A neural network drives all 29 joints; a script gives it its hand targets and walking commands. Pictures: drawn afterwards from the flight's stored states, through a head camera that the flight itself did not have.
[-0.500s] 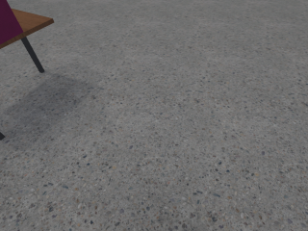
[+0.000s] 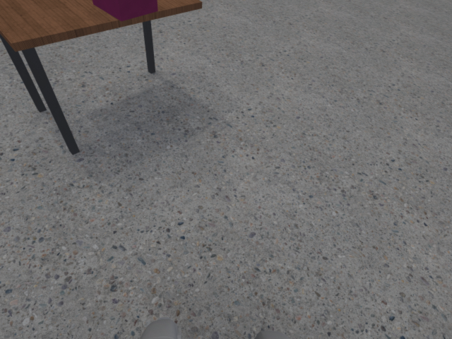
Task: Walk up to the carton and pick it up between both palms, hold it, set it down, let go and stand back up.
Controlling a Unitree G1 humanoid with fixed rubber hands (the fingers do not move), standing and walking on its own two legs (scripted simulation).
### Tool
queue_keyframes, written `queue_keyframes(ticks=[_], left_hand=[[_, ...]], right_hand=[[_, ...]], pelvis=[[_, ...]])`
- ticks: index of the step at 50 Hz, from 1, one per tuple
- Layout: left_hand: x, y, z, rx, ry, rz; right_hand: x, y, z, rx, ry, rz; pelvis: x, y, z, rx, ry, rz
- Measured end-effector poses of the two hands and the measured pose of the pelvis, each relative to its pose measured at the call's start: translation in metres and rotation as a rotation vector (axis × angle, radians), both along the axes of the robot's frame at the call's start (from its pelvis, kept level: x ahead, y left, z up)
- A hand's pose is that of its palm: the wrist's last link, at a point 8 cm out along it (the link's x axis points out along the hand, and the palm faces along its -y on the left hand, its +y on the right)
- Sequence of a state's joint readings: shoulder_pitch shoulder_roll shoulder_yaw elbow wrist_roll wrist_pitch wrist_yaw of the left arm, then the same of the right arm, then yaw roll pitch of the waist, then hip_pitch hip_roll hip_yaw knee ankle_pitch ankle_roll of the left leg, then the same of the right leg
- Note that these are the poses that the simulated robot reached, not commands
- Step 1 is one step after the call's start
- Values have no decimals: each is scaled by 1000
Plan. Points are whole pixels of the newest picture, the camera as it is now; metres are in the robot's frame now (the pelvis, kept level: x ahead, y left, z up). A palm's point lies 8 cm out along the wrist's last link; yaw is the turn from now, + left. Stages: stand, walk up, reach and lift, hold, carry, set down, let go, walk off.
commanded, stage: walk up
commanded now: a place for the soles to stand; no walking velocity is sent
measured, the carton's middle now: out of the picture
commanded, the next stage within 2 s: none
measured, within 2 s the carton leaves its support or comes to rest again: neither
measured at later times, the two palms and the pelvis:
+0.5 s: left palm (85, 293) +0.23 +0.25 -0.08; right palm (320, 232) +0.36 -0.25 -0.11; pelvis +0.24 +0.00 +0.02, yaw +12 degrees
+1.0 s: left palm (39, 204) +0.43 +0.41 -0.11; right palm (238, 146) +0.60 -0.06 -0.08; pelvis +0.46 +0.15 +0.02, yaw +21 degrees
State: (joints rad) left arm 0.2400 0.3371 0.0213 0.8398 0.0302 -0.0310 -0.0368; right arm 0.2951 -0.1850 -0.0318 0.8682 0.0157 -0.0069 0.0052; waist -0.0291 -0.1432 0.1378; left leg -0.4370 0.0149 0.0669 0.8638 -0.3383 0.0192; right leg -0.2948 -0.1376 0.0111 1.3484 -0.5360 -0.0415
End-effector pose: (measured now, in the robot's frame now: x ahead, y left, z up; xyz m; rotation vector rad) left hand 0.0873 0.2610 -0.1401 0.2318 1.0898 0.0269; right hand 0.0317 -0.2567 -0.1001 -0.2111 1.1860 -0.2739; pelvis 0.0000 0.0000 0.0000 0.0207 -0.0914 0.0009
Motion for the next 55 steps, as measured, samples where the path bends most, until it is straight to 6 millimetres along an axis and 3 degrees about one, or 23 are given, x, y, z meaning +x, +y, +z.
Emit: queue_keyframes(ticks=[5, 9, 12, 16, 20, 24, 28, 31, 34, 40, 42, 45, 50, 55], left_hand=[[71, -6, 45, 11, -115, -35], [113, -7, 68, 39, -147, -23], [143, -9, 78, 60, -173, -1], [176, -11, 74, 103, -214, 67], [172, -11, 60, 124, -187, 214], [145, -13, 58, 115, -76, 325], [120, -11, 60, 101, 41, 404], [112, -6, 60, 86, 123, 447], [119, 4, 55, 60, 179, 475], [170, 54, 17, 16, 230, 485], [196, 75, 3, 1, 232, 473], [247, 104, -1, -22, 181, 455], [343, 146, 27, 6, 37, 377], [414, 170, 54, 37, -25, 309]], right_hand=[[6, 10, 9, 31, 81, 20], [31, 10, 5, 65, 107, 41], [67, 4, -4, 89, 101, 66], [139, -9, -26, 107, 70, 140], [222, -10, -35, 105, 33, 265], [306, -1, -19, 83, -36, 372], [381, 25, 0, 78, -84, 465], [430, 54, 12, 87, -114, 515], [477, 93, 21, 106, -147, 565], [564, 179, 13, 107, -212, 638], [579, 197, 5, 89, -214, 622], [582, 207, 2, 76, -177, 539], [572, 192, 22, 18, -95, 451], [569, 181, 34, 0, -48, 386]], pelvis=[[43, 9, 22, 10, 12, 30], [85, 9, 29, 18, 25, 50], [120, 3, 28, 26, 31, 63], [170, -9, 12, 2, 38, 88], [206, -14, 3, -25, 29, 145], [237, -7, 13, -26, 13, 195], [269, 7, 24, -39, 8, 237], [296, 22, 30, -46, 10, 267], [325, 40, 31, -56, 11, 300], [389, 95, 7, -68, 21, 350], [405, 112, -3, -42, 18, 374], [425, 129, -3, -34, 15, 383], [459, 148, 20, -13, 23, 372], [498, 165, 35, -10, 38, 344]])
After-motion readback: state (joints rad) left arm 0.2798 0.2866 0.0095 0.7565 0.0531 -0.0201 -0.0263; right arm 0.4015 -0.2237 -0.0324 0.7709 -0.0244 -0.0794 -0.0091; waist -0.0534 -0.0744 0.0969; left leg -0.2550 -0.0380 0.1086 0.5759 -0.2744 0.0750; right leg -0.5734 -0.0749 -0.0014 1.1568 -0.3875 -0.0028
